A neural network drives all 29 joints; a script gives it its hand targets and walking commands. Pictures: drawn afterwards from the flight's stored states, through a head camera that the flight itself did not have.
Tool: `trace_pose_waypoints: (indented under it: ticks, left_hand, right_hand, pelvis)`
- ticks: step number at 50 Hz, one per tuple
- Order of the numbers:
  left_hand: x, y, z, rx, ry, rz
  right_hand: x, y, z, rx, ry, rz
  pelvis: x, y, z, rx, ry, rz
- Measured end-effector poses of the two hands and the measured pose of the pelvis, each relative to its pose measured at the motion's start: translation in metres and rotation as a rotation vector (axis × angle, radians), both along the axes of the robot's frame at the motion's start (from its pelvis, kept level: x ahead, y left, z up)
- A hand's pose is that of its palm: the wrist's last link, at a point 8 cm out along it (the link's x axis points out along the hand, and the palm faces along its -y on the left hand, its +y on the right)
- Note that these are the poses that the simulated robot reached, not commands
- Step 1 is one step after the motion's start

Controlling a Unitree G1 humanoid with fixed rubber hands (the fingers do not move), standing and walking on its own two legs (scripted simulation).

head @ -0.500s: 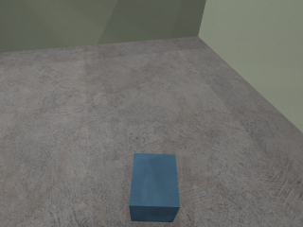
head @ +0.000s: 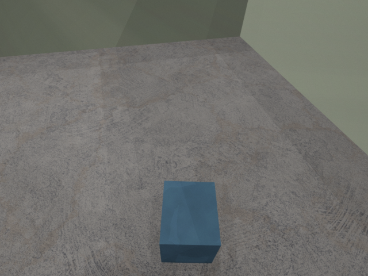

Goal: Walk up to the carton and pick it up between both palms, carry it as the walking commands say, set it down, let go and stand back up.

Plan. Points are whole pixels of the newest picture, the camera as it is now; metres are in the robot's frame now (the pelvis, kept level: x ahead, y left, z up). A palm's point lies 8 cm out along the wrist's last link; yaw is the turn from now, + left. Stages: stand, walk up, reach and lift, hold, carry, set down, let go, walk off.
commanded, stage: walk up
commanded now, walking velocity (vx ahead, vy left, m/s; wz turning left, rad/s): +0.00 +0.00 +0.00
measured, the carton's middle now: (188, 222) +0.49 -0.02 -0.63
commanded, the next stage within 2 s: stand in 1.06 s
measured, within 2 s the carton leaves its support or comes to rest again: neither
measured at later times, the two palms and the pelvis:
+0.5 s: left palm out of the picture -0.02 +0.22 -0.16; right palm out of the picture -0.03 -0.19 -0.15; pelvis +0.00 +0.02 +0.00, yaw -1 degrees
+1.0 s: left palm out of the picture -0.02 +0.23 -0.16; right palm out of the picture -0.04 -0.18 -0.15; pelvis +0.00 +0.02 +0.00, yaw -1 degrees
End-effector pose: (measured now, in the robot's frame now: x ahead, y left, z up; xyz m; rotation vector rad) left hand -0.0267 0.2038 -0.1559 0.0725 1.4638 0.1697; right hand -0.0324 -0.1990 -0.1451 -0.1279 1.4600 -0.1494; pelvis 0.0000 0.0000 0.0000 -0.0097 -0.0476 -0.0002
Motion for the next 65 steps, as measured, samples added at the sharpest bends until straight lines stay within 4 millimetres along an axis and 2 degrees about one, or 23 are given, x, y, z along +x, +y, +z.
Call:
trace_pose_waypoints:
  ticks: [39, 65]
  left_hand:
    - [0.005, 0.023, -0.002, 0.008, 0.004, -0.023]
    - [0.015, 0.025, -0.002, 0.013, -0.014, -0.037]
  right_hand:
    - [-0.002, 0.019, -0.004, -0.005, 0.000, -0.018]
    - [-0.008, 0.016, -0.005, -0.008, 0.009, -0.024]
  pelvis:
    - [0.000, 0.022, -0.003, -0.002, -0.008, -0.014]
    - [-0.001, 0.022, -0.004, -0.002, -0.011, -0.011]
